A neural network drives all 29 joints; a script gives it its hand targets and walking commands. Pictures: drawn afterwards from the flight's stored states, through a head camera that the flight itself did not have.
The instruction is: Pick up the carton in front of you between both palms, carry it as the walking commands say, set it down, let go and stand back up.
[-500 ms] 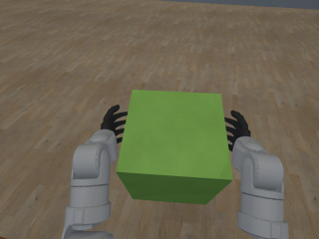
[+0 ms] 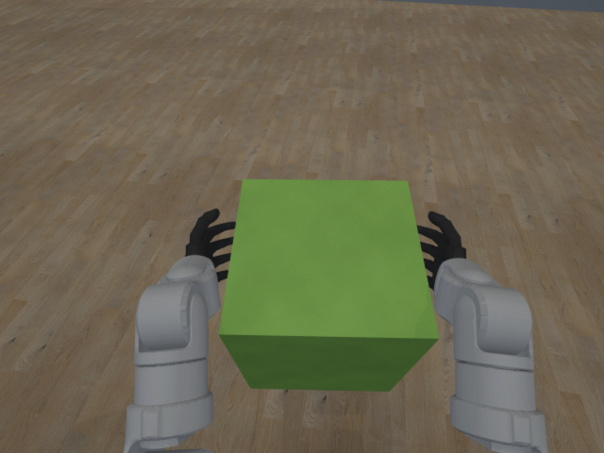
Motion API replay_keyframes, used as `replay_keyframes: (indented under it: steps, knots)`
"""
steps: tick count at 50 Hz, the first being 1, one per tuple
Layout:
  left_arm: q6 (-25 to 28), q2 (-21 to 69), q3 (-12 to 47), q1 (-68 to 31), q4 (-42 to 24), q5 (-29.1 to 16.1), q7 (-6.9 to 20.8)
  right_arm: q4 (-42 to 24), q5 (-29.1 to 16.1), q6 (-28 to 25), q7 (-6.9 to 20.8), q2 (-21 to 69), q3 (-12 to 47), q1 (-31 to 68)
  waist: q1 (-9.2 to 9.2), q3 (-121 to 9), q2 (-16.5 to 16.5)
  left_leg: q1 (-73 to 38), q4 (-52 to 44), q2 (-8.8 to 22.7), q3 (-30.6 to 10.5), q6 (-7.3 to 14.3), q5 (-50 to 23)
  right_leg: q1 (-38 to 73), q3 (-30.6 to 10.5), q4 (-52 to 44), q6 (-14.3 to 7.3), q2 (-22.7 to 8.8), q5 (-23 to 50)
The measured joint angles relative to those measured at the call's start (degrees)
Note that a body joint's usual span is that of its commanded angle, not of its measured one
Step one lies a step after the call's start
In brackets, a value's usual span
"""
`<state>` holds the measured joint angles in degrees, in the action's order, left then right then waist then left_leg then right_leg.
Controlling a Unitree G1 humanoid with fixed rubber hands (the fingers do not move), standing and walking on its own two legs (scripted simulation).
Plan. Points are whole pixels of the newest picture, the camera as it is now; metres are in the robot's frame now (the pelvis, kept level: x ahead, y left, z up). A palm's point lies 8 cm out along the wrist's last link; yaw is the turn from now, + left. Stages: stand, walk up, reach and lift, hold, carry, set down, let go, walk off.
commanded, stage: carry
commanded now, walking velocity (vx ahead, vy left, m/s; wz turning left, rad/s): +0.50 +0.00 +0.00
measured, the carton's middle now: (322, 294) +0.34 -0.01 +0.04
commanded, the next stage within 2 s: none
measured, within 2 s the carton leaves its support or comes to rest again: neither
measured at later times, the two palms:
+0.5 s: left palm (209, 149) +0.58 +0.17 +0.12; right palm (382, 151) +0.58 -0.13 +0.12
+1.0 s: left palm (244, 82) +0.87 +0.14 +0.10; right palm (373, 86) +0.87 -0.16 +0.09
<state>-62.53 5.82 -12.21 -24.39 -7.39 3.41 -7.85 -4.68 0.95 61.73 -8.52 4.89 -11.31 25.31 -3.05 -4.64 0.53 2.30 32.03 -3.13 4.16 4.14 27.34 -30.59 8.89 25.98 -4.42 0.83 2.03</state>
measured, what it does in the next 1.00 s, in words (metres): walks ahead: left foot, then right foot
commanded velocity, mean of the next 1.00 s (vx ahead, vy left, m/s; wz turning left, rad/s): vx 0.50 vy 0.00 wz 0.00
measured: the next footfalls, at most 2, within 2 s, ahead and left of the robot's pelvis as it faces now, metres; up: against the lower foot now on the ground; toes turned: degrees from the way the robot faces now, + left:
left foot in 0.50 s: +0.45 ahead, +0.13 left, +0.00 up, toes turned +8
right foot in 0.96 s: +0.79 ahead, -0.11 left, +0.00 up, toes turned -12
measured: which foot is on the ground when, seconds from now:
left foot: down 0.00-0.02, up 0.04-0.48, down 0.50-0.96, up 0.98-1.00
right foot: down 0.00-0.52, up 0.54-0.94, down 0.96-1.00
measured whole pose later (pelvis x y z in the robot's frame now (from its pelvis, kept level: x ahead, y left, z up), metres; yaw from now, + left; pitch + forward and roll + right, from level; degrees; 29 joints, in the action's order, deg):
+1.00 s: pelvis +0.63 -0.01 +0.00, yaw +0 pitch +3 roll -1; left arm -69.6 7.3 -2.9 -2.9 -25.6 4.3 -6.6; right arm -25.9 4.0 70.4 -7.3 7.2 -3.9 2.9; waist 0.2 -7.9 -2.7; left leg -0.9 34.9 6.8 8.2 -2.5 28.4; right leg -28.1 13.2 31.0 -3.5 -2.5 -5.3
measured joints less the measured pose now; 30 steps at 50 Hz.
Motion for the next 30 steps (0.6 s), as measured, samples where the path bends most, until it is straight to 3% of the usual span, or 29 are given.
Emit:
replay_keyframes:
  steps: [2, 4, 6, 9, 15, 23, 25, 27, 30]
  knots:
    - [0.7, 0.7, 0.2, -1.1, 2.7, 1.0, 0.0, 1.7, -0.2, 0.3, 0.3, -1.4, -0.3, 0.6, 1.80, 0.3, -1.9, 6.0, 17.1, 1.4, -0.9, -2.0, 0.1, 0.4, 0.7, 4.1, -1.8, 1.2, -8.5]
    - [0.6, 0.7, 0.4, -1.1, 4.5, 1.3, 0.0, 2.9, -0.2, 0.4, 0.4, -1.7, -0.3, 0.2, 3.44, 1.1, -1.6, 14.1, 33.1, 0.8, -2.9, -2.4, -0.5, 1.5, 0.5, 5.7, -2.4, 1.4, -9.9]
    - [0.5, 0.5, 0.3, 0.2, 4.5, 0.8, -0.1, 3.1, 0.5, 0.7, 0.4, -0.5, -0.6, -0.6, 4.38, 1.9, -1.1, 20.8, 38.5, 1.7, -3.3, -2.3, -3.2, 4.1, 0.2, 4.0, -2.2, 1.4, -10.5]
    - [1.2, 0.5, -0.2, 1.9, 3.3, -0.4, -0.1, 1.6, 1.9, 0.3, 0.4, 1.4, -1.2, -1.7, 4.89, 2.9, -0.7, 28.3, 34.6, 4.4, -3.1, -3.1, -6.4, 8.7, -0.2, -0.1, -1.8, 1.2, -11.3]
    - [2.8, 1.6, 0.0, 5.3, -1.2, -1.5, 0.2, -4.3, 2.6, -1.3, 0.8, 3.0, 0.0, -6.2, 4.66, 2.3, -0.2, 33.6, 15.2, 7.8, -1.2, -5.5, -12.7, 17.7, -1.5, -7.9, -0.5, 0.1, -13.2]
    - [-0.8, 2.1, 5.4, 13.8, -11.8, -0.3, 1.1, -15.4, 2.4, 2.1, 0.6, 2.8, 4.3, -15.6, 3.24, -1.5, -0.1, 26.5, -5.1, 5.6, 4.4, -4.9, -22.9, 29.9, -2.8, -10.5, 3.0, -1.5, -21.8]
    - [-2.4, 1.7, 6.1, 16.0, -14.5, -0.1, 1.2, -16.9, 2.4, 3.5, 0.6, 2.7, 5.6, -16.9, 3.45, -2.4, 0.3, 22.4, -8.5, 4.6, 6.6, -3.1, -22.7, 29.6, -2.9, -2.8, 4.0, -2.5, -27.1]
    - [-3.8, 1.5, 5.8, 18.1, -15.7, 0.0, 1.2, -16.2, 2.6, 4.2, 0.7, 2.6, 7.3, -18.0, 2.90, -3.0, 1.8, 22.0, -4.6, 4.0, 7.9, -0.6, -19.5, 22.9, -4.0, 14.8, 4.6, -4.1, -27.1]
    - [-6.0, 1.4, 6.8, 20.8, -16.6, 0.3, 1.2, -16.7, 2.8, 6.3, 0.7, 2.5, 8.3, -20.5, 2.31, -2.7, 0.8, 18.1, -5.6, 4.6, 7.7, -0.6, -16.9, 11.2, -5.2, 35.5, 4.0, -3.1, -26.9]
